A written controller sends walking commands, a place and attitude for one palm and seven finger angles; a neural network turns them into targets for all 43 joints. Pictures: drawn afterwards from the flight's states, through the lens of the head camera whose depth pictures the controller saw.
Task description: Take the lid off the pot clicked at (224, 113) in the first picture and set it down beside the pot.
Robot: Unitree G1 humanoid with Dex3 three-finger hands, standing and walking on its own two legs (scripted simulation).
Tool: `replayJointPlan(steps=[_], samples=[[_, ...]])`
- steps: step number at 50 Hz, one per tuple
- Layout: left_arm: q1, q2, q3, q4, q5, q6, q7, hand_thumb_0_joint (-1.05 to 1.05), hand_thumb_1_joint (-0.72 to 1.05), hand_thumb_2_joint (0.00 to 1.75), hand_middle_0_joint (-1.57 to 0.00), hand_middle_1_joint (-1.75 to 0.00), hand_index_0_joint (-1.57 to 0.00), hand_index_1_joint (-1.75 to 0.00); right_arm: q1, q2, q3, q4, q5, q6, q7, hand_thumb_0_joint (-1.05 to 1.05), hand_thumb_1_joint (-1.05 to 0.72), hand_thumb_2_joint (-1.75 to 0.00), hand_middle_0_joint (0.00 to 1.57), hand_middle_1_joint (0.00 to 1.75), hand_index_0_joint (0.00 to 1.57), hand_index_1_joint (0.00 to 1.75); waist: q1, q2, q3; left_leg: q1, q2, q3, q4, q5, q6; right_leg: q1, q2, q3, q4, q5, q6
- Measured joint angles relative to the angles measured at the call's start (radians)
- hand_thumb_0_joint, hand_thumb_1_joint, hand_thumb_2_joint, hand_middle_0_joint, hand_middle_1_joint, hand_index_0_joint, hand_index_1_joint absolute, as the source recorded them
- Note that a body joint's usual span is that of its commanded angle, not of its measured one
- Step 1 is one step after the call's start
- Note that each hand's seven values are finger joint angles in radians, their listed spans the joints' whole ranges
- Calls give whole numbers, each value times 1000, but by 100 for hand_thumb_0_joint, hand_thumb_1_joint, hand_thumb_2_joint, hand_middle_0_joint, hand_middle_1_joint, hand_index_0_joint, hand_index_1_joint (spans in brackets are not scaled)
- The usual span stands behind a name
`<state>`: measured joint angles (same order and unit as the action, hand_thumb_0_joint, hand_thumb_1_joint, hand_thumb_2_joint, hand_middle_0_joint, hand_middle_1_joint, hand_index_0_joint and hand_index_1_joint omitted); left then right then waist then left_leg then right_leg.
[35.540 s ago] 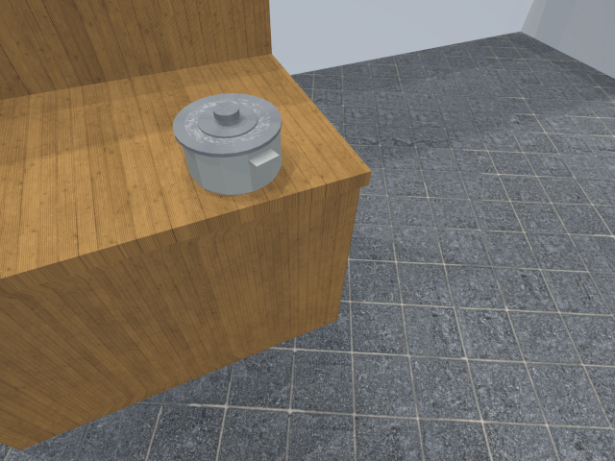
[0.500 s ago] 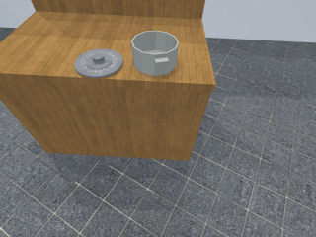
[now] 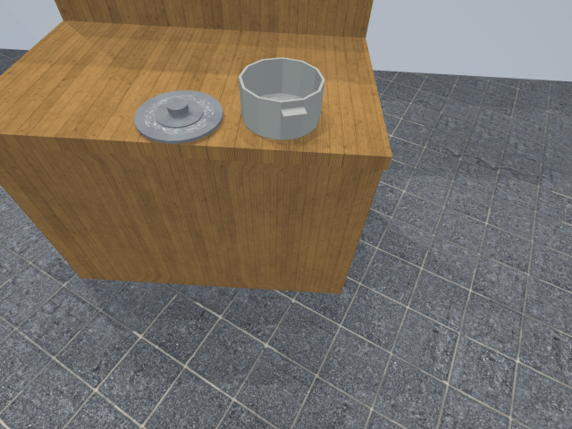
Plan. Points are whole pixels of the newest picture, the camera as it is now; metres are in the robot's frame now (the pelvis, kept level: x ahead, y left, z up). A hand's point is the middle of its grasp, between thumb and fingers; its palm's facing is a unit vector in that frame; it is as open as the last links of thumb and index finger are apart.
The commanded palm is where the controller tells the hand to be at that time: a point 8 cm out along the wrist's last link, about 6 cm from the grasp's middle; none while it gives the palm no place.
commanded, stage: let the arm hang, fingers relaxed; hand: left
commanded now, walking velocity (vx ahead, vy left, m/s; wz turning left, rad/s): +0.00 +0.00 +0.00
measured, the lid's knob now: (177, 106) +0.78 +0.29 +0.00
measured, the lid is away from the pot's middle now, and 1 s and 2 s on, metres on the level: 0.25 0.25 0.25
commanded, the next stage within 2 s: look to check the result in 0.98 s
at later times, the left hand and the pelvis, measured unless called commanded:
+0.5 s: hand out of the picture +0.01 +0.18 -0.18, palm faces +0.03 -0.98 -0.20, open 7.3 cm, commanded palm none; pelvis -0.01 +0.00 +0.00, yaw +0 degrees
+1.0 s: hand out of the picture -0.01 +0.17 -0.17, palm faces +0.03 -0.98 -0.19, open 7.3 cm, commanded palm none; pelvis -0.03 +0.00 +0.00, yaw +0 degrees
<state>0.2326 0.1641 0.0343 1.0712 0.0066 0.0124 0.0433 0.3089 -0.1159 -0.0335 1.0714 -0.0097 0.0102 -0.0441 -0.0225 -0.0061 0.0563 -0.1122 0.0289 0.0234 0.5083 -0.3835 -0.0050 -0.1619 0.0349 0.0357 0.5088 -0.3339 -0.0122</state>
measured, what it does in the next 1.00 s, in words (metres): stands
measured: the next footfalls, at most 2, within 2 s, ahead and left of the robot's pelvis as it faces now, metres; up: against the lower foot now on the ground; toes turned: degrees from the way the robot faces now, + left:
none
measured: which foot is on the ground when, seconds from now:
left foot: down 0.00-1.00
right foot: down 0.00-1.00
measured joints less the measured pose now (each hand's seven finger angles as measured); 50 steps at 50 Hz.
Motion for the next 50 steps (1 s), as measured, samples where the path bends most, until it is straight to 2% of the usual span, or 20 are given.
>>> replayJointPlan(steps=[50], samples=[[26,-15,-6,37,2,-8,2,1,93,89,-20,-30,-20,-30,6,5,4,26,2,-9,0,1,-91,-90,19,30,20,30,3,0,1,-12,-2,6,-33,57,0,-12,-2,5,-36,60,2]])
